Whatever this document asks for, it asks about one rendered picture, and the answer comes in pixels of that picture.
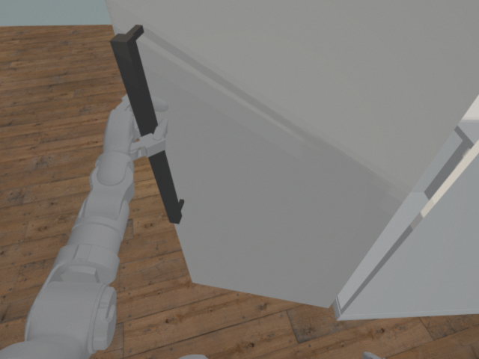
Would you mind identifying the fridge door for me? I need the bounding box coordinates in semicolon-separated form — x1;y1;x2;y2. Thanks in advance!
104;0;479;308

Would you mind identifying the robot left hand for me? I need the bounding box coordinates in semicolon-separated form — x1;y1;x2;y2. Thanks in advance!
103;94;168;161

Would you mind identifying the handle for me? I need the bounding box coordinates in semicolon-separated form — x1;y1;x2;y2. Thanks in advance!
110;25;184;224

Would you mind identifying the robot left upper arm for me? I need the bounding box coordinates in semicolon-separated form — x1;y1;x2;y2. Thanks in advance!
0;281;117;359

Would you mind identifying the left robot forearm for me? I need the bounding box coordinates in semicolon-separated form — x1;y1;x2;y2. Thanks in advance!
25;152;135;341

